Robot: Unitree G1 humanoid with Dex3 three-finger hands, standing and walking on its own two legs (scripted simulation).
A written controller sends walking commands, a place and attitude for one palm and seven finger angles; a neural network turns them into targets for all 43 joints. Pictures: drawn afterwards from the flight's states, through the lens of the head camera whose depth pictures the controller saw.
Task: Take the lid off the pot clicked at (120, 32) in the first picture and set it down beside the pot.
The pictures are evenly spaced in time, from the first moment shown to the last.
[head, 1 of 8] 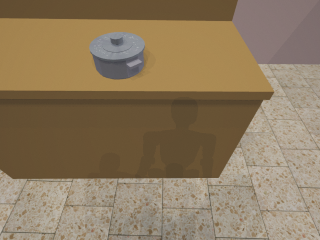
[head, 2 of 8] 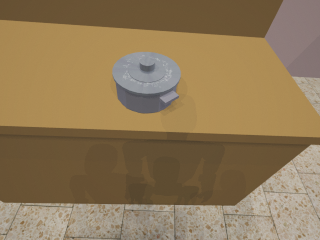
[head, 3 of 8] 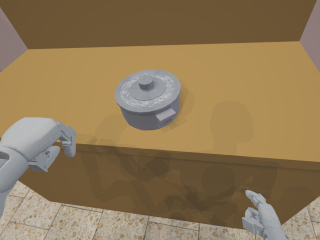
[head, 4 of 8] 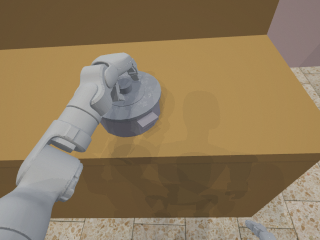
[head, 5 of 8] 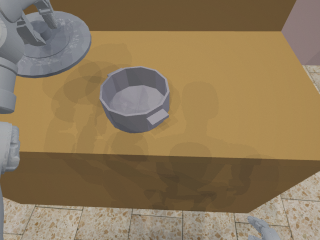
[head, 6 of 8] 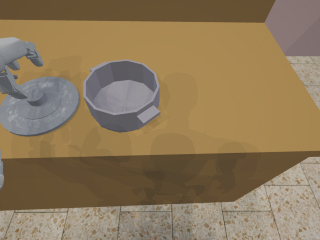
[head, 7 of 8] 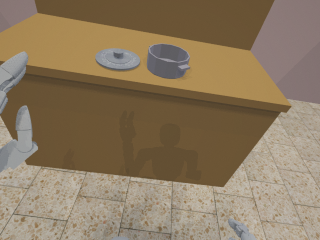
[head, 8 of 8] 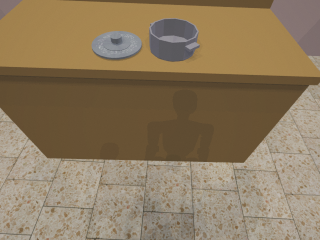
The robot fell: no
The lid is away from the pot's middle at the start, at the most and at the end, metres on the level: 0.00 0.24 0.23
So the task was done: yes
